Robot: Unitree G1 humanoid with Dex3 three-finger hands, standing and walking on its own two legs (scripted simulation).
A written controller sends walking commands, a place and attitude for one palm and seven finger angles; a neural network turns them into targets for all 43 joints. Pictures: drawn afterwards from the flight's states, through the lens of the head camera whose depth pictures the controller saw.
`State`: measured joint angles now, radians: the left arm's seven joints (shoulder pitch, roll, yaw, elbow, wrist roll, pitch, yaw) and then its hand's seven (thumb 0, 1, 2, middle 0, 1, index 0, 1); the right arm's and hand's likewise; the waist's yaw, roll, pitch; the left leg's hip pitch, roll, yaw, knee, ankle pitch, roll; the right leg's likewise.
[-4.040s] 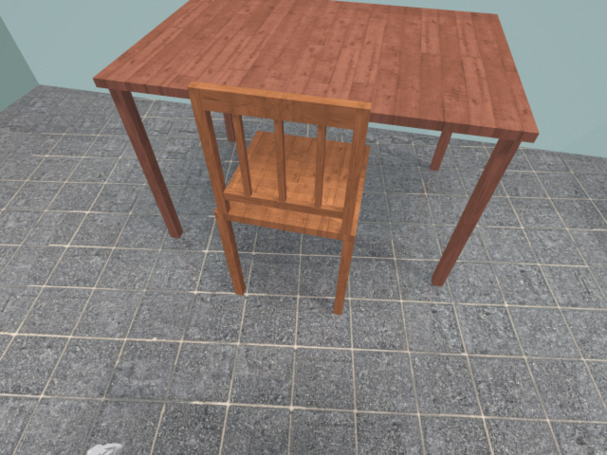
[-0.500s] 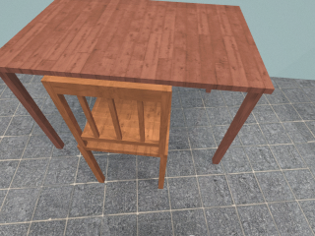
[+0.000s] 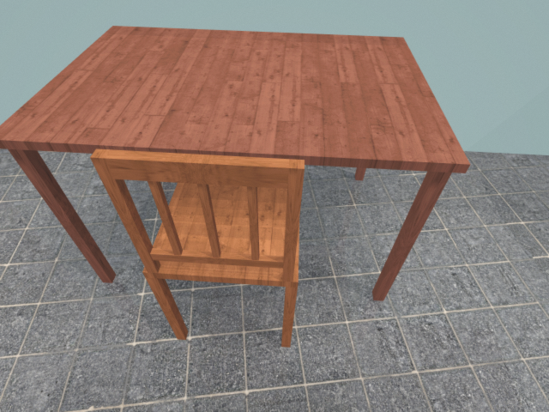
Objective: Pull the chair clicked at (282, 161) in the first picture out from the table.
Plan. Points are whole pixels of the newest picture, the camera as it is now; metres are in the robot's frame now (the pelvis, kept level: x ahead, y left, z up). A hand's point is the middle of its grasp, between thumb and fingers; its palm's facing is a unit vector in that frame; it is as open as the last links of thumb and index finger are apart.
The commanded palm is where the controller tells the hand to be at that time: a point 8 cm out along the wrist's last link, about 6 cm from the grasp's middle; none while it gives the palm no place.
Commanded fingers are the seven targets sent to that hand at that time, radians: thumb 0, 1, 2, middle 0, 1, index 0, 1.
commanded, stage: look again from close up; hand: left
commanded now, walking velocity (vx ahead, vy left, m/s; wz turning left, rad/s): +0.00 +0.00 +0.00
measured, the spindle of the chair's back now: (210, 222) +0.51 +0.17 -0.09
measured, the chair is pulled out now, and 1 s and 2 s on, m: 0.00 0.00 0.00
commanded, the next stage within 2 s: raise the hand toward the chair's back in 0.72 s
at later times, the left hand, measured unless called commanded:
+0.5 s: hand out of the picture +0.04 +0.16 -0.16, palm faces -0.01 -0.98 -0.22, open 7.3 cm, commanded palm none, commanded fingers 0.00 0.90 0.90 -0.20 -0.30 -0.20 -0.30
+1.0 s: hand (164, 351) +0.21 +0.18 -0.03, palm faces +0.26 -0.96 -0.12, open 7.6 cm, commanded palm +0.14 +0.21 -0.06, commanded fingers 0.00 0.67 0.80 -0.18 -0.26 -0.18 -0.26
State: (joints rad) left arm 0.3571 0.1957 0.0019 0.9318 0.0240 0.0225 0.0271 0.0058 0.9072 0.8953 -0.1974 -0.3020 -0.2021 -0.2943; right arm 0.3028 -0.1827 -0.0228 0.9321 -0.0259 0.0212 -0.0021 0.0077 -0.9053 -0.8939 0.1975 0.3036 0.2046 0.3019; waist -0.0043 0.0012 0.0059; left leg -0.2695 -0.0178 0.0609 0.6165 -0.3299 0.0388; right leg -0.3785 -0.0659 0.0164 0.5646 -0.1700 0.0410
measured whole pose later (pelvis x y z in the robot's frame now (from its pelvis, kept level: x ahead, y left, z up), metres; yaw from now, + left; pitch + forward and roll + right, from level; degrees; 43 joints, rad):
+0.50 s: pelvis +0.02 -0.01 +0.01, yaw -1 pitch -1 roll +1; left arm 0.29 0.16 -0.01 1.06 0.02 -0.01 0.04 0.01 0.92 0.90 -0.20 -0.30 -0.20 -0.29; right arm 0.28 -0.15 -0.02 1.10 -0.01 0.00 -0.01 0.01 -0.91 -0.89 0.20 0.30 0.20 0.30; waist -0.02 0.00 0.04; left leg -0.16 0.00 0.06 0.48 -0.30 0.01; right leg -0.30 -0.05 0.02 0.48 -0.16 0.03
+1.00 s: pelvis +0.03 -0.02 +0.00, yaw +3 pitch +2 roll +1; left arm 0.40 0.18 0.07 0.22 -0.16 -0.15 0.06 0.02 0.88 0.87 -0.19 -0.29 -0.19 -0.28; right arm 0.35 -0.22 0.00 0.82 0.02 -0.29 -0.07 0.02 -0.92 -0.89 0.20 0.30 0.21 0.30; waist -0.04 0.01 -0.04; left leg -0.30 -0.02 0.01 0.63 -0.36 0.01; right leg -0.41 -0.07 -0.03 0.64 -0.26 0.02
